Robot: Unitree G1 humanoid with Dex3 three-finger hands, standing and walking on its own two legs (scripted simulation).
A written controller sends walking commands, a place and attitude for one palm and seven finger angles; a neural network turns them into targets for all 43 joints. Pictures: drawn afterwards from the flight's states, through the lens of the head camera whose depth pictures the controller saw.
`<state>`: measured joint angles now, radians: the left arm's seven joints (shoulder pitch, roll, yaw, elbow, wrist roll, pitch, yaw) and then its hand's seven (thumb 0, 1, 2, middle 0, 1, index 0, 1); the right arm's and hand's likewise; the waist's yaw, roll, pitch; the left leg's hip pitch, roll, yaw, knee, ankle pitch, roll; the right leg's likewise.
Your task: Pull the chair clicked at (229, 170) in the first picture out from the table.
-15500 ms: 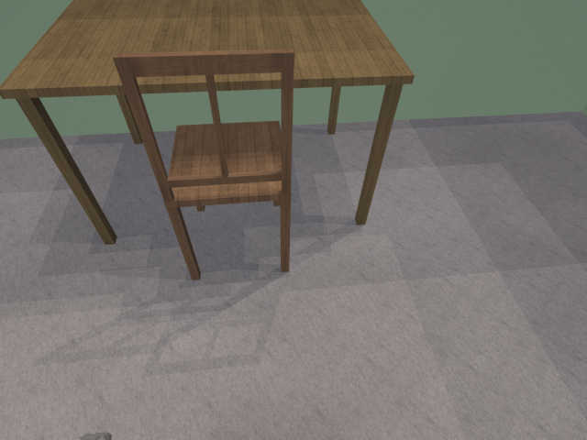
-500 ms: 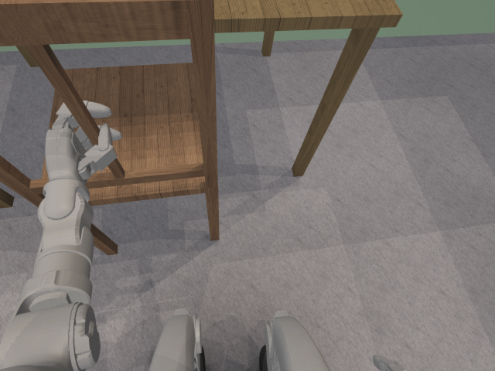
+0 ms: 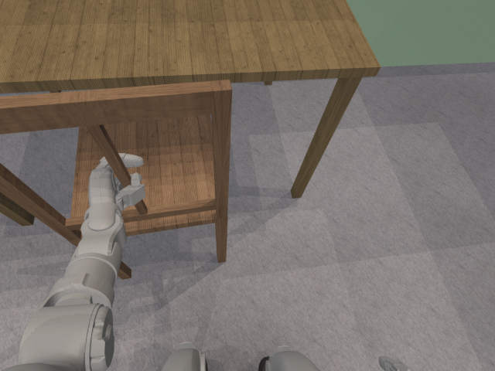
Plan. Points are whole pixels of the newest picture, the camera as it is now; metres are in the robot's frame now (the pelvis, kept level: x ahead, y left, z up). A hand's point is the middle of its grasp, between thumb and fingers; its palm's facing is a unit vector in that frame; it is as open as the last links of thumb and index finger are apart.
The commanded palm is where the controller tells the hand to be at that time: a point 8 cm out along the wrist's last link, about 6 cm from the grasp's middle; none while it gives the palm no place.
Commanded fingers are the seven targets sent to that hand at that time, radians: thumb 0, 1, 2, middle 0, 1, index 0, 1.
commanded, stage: step backward, pulling the chair out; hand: left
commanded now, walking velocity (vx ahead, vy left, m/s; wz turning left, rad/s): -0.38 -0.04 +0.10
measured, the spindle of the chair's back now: (124, 177) +0.46 +0.21 -0.04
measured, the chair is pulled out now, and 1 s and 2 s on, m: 0.03 0.18 0.18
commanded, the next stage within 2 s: none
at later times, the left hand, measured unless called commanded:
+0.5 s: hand (160, 238) +0.33 +0.13 -0.04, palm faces +0.07 -0.98 -0.19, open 5.0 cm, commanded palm +0.32 +0.18 -0.04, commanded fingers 0.00 0.90 0.90 -0.50 -1.45 -0.50 -1.45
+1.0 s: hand (167, 261) +0.29 +0.12 -0.04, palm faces +0.05 -0.98 -0.21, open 4.9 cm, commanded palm +0.30 +0.17 -0.04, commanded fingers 0.00 0.90 0.90 -0.50 -1.45 -0.50 -1.45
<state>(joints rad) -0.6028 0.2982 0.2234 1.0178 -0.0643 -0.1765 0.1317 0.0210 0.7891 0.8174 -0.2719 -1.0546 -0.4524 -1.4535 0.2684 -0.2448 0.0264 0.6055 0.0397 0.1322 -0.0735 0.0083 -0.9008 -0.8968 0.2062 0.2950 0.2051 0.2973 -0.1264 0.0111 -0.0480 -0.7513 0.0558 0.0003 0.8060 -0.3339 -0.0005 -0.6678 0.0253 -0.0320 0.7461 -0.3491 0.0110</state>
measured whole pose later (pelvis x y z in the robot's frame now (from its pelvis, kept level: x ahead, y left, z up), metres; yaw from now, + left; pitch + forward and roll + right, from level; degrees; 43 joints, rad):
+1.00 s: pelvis -0.09 -0.02 +0.01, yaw +1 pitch +5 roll -1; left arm -0.57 0.21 0.04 1.12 -0.06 -0.22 0.14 0.00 0.74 0.80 -0.27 -1.10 -0.49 -1.45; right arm 0.21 -0.26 0.01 0.76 0.06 -0.01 -0.14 0.01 -0.90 -0.90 0.20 0.29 0.20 0.30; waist -0.09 0.03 0.07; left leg -0.61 0.05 -0.01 0.65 -0.14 -0.02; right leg -0.56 0.02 -0.04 0.66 -0.21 -0.02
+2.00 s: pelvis -0.09 -0.03 +0.00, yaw +1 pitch +5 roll -1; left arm -0.58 0.22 0.04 1.12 -0.05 -0.22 0.12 0.00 0.72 0.82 -0.27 -1.14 -0.50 -1.45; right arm 0.19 -0.24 0.01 0.77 0.05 -0.04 -0.14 0.01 -0.90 -0.90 0.21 0.30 0.20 0.30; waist -0.08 0.03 0.08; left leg -0.62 0.05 -0.02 0.67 -0.15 -0.03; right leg -0.57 0.03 -0.05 0.69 -0.22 -0.03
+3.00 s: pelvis -0.10 -0.03 +0.00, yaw +1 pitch +5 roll -1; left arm -0.61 0.23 0.03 1.12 -0.04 -0.20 0.11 0.00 0.72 0.81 -0.25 -1.18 -0.50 -1.45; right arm 0.18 -0.23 0.01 0.76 0.05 -0.03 -0.13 0.01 -0.90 -0.90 0.21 0.29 0.20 0.30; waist -0.08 0.03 0.09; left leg -0.64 0.05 -0.03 0.70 -0.15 -0.03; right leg -0.58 0.03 -0.06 0.71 -0.22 -0.02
